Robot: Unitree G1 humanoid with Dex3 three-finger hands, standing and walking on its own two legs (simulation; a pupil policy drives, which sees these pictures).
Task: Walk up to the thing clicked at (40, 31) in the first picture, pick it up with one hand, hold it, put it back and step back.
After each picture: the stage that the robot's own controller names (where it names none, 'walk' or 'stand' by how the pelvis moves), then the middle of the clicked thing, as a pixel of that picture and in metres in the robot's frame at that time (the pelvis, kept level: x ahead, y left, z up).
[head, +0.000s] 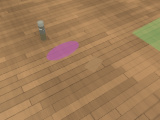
stand; (42, 31) +1.51 +0.46 -0.65
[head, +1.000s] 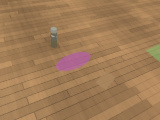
walk; (53, 37) +1.40 +0.21 -0.62
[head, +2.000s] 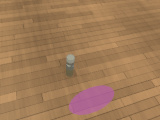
walk; (70, 66) +0.87 +0.07 -0.63
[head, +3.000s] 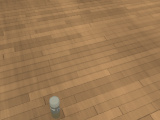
walk; (55, 108) +0.54 +0.14 -0.64
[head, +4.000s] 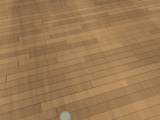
stand; out of the picture +0.42 +0.12 -0.63
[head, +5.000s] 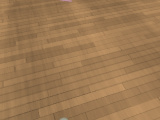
stand; out of the picture +0.40 +0.12 -0.66
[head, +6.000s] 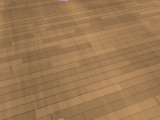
stand; out of the picture +0.39 +0.13 -0.66
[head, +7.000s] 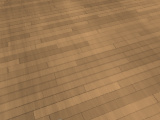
stand; out of the picture +0.37 +0.14 -0.65
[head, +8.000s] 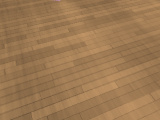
stand; out of the picture +0.38 +0.15 -0.66
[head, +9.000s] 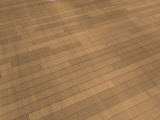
stand; out of the picture +0.37 +0.16 -0.66
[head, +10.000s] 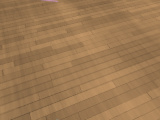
stand; out of the picture +0.39 +0.15 -0.66
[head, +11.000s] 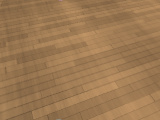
stand; out of the picture +0.38 +0.13 -0.66
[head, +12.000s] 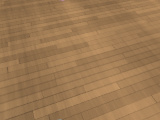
stand; out of the picture +0.38 +0.13 -0.66
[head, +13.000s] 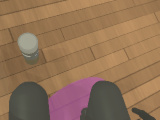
go down; (30, 51) +0.47 +0.17 -0.29
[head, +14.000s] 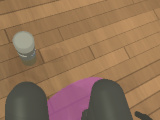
approach; (26, 51) +0.47 +0.19 -0.26
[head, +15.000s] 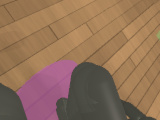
close in; out of the picture +0.45 +0.24 -0.16
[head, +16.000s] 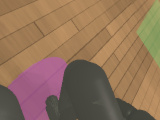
close; out of the picture +0.46 +0.26 -0.16
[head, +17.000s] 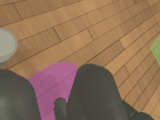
lift; out of the picture +0.37 +0.20 -0.15
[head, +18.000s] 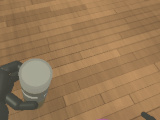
lift; (35, 89) +0.30 +0.14 +0.04
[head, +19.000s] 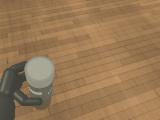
hold; (40, 88) +0.31 +0.13 +0.05
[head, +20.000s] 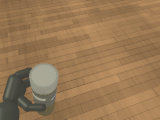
hold; (44, 94) +0.30 +0.12 +0.04
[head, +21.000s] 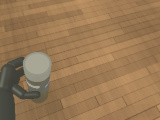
crouch; (38, 82) +0.34 +0.13 -0.01
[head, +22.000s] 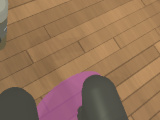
lower; out of the picture +0.50 +0.20 -0.04
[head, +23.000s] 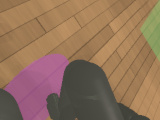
lower; out of the picture +0.45 +0.26 -0.17
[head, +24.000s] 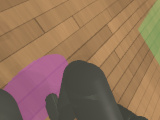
lower; out of the picture +0.45 +0.26 -0.17
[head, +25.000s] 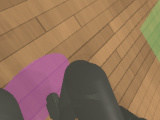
lower; out of the picture +0.45 +0.26 -0.17
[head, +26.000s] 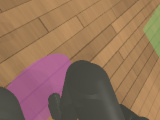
lower; out of the picture +0.45 +0.26 -0.17
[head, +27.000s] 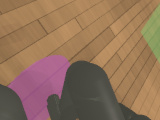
loosen; out of the picture +0.45 +0.23 -0.17
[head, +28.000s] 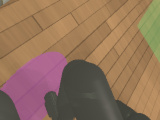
rise; out of the picture +0.58 +0.17 -0.26
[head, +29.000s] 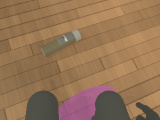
walk; (61, 43) +0.64 +0.09 -0.45
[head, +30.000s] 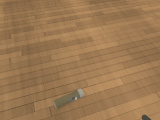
stand; (69, 98) +0.65 +0.07 -0.68
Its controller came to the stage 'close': yes
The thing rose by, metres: 0.67
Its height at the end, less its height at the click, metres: -0.09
